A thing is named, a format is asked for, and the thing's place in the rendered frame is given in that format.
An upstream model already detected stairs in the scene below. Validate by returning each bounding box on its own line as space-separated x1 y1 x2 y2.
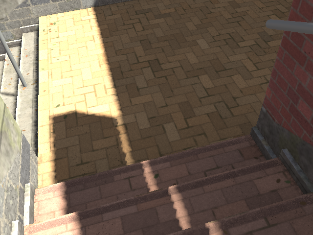
23 134 313 235
0 30 39 157

